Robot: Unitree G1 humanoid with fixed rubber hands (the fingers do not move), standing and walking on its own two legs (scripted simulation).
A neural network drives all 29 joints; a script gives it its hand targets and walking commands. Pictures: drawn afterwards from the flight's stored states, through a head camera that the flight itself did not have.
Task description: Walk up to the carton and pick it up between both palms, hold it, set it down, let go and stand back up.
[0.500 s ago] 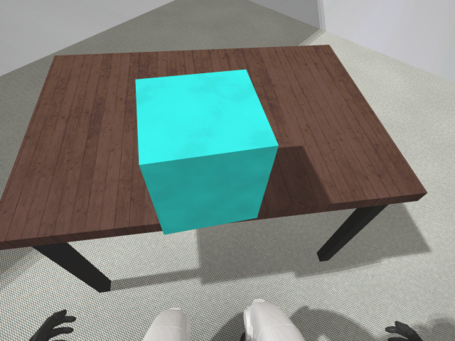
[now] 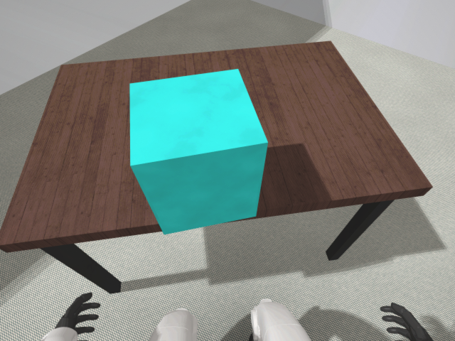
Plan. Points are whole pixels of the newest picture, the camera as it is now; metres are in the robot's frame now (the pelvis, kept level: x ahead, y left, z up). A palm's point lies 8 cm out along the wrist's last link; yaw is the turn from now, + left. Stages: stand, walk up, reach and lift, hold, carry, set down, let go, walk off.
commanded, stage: reach and lift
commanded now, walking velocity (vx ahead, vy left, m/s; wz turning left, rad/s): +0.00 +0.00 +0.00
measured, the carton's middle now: (199, 156) +0.45 +0.07 +0.02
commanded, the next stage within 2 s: none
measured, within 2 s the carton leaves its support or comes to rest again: neither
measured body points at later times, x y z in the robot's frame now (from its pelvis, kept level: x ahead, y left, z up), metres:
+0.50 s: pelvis -0.03 -0.05 +0.02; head +0.02 -0.07 +0.47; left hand +0.15 +0.26 -0.03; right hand +0.15 -0.30 -0.06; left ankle +0.03 +0.16 -0.67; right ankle +0.07 -0.10 -0.68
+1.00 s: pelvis -0.05 +0.01 +0.03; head -0.06 +0.01 +0.47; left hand +0.17 +0.25 +0.00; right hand +0.18 -0.22 +0.01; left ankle +0.03 +0.16 -0.67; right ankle +0.06 -0.09 -0.67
